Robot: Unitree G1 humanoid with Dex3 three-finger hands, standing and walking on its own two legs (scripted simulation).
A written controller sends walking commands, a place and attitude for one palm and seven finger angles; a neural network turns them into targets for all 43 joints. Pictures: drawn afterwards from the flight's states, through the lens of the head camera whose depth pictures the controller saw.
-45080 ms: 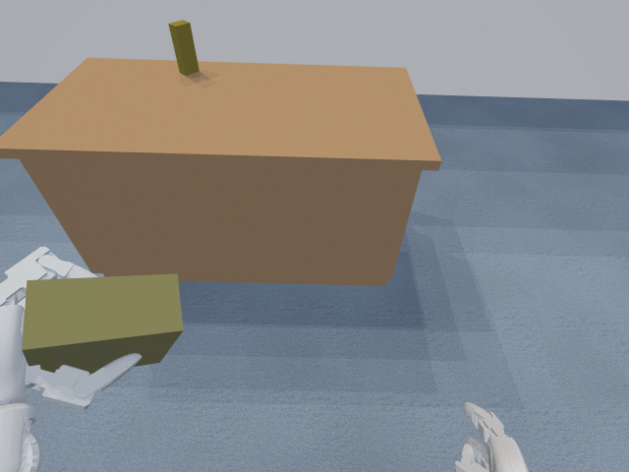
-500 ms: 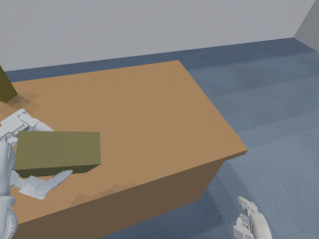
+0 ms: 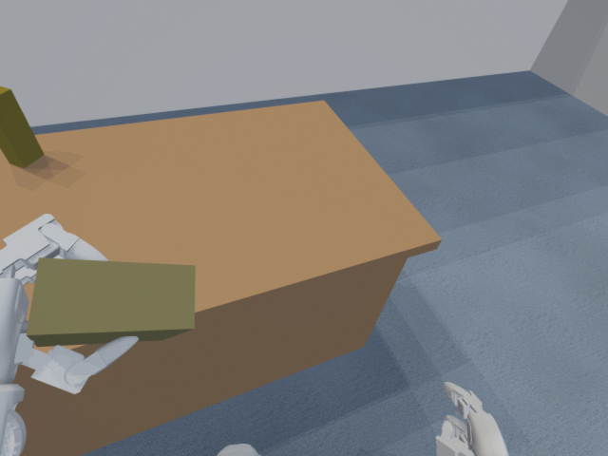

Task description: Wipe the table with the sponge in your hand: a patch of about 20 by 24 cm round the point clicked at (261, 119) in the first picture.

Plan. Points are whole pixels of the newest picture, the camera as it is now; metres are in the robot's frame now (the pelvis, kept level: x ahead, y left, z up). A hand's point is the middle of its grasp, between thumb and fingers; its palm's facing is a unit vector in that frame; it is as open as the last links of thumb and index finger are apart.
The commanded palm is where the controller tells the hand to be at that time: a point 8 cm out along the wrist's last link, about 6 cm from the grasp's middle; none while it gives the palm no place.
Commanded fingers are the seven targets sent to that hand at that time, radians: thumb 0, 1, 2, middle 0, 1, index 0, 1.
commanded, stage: step back with the hand held close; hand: left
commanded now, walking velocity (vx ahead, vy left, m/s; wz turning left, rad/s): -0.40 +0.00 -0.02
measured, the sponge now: (135, 307) +0.22 +0.19 +0.15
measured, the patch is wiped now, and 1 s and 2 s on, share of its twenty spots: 1.00 1.00 1.00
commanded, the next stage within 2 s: stop stepping back and stand still in 0.04 s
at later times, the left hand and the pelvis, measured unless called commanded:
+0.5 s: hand out of the picture +0.01 +0.23 +0.18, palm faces +0.40 -0.87 -0.30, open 9.7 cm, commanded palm -0.03 +0.27 +0.19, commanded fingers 0.00 0.10 1.30 -1.20 -1.60 -1.20 -1.60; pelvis -0.18 -0.01 -0.01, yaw +2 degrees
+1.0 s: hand out of the picture -0.09 +0.20 +0.18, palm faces +0.40 -0.85 -0.33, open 9.8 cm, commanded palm -0.14 +0.24 +0.19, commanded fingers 0.00 0.10 1.30 -1.20 -1.60 -1.20 -1.60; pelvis -0.29 -0.04 -0.02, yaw +2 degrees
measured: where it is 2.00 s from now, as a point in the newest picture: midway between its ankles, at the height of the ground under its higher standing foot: outside the picture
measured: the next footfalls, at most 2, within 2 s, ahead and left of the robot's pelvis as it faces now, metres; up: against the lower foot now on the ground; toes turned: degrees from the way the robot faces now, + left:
left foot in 0.08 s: +0.01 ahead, +0.13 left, +0.00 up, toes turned +3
right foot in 0.38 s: -0.09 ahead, -0.12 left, +0.00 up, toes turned +0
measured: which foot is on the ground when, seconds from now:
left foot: up 0.00-0.06, down 0.08-0.38, up 0.40-0.58, down 0.60-1.00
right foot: down 0.00-0.10, up 0.12-0.36, down 0.38-0.60, up 0.62-0.86, down 0.88-1.00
